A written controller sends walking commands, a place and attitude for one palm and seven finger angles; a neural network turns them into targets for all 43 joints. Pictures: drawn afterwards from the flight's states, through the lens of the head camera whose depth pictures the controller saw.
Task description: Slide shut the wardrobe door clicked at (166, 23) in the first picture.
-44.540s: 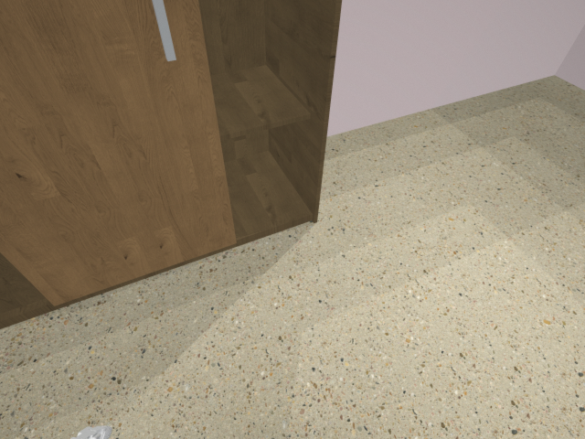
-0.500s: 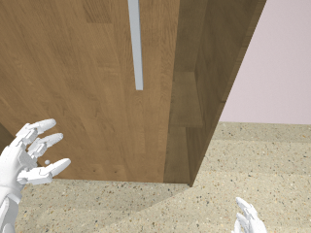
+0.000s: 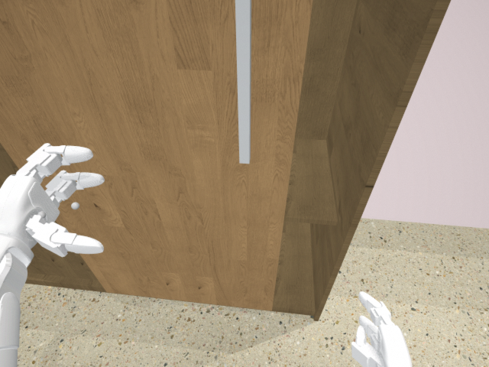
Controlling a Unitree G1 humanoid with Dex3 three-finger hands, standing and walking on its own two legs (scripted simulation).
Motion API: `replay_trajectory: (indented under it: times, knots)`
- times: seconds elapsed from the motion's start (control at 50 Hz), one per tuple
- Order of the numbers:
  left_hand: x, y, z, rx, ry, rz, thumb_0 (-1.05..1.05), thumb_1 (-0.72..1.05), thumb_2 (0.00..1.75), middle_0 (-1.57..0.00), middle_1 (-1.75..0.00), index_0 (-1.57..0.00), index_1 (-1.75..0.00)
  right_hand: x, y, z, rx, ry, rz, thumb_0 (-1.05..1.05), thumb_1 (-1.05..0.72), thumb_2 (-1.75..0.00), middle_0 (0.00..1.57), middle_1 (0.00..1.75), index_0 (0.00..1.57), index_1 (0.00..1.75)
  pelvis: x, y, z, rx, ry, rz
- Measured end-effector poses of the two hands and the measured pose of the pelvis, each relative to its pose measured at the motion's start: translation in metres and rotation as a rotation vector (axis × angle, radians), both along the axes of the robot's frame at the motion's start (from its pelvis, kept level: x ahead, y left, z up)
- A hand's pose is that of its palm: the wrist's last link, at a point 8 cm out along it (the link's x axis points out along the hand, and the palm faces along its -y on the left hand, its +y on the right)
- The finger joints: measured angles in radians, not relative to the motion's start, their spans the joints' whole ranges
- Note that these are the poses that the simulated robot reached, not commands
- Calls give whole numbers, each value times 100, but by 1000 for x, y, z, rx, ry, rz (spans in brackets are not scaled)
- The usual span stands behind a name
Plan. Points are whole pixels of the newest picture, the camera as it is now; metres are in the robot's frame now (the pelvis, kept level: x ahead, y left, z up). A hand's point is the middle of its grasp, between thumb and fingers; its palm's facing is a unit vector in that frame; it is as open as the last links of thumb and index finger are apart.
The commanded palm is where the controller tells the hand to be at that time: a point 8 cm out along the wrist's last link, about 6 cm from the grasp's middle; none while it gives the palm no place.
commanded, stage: raise the hand with hooked fingers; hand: left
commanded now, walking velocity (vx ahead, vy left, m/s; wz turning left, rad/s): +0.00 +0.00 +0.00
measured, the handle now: (245, 85) +0.50 +0.06 +0.25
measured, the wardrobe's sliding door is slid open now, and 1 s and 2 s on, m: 0.17 0.17 0.17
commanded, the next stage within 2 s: move the hooked fingers beside the handle in 0.82 s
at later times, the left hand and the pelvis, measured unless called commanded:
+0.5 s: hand (68, 155) +0.28 +0.26 +0.25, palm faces +0.09 -0.99 -0.12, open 14.0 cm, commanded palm +0.24 +0.30 +0.26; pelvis +0.00 -0.02 +0.00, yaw +0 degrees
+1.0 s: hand (83, 152) +0.29 +0.25 +0.25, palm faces +0.09 -0.99 -0.11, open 14.0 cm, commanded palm +0.26 +0.29 +0.26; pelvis +0.01 -0.02 +0.00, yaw +0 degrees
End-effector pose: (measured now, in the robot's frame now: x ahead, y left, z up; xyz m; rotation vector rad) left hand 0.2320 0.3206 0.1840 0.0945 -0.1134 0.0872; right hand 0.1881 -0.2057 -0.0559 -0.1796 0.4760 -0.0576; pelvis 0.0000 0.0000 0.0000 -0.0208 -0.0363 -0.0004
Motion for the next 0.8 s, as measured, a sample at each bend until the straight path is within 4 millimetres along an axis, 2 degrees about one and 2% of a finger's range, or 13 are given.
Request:
replay_trajectory:
  times: [0.12,0.38,0.46,0.58,0.8]
  knots:
    - [5,2,24,10,-19,1,-1,-46,31,-30,-117,-30,-118,1,-2,-1,9,20,5,1,-90,-90,21,30,20,30,0,-3,2,3,-13,4]
    - [19,0,79,34,-45,3,-1,-50,30,-30,-120,-30,-120,-1,-22,-4,15,48,-22,1,-90,-90,21,30,20,30,-1,-12,5,12,-23,8]
    - [25,-1,74,24,5,5,-1,-50,30,-30,-120,-30,-120,-1,-29,-5,24,53,-36,2,-90,-90,21,30,20,30,0,-15,5,14,-14,4]
    - [25,-16,63,22,4,-16,-1,-50,30,-30,-120,-30,-120,1,-37,-5,18,50,-51,2,-90,-90,21,30,20,30,3,-18,4,17,-17,-1]
    - [30,-17,69,32,-10,12,-1,-50,30,-30,-120,-30,-120,10,-37,-5,22,46,-43,2,-90,-90,20,30,20,30,9,-23,4,18,-17,2]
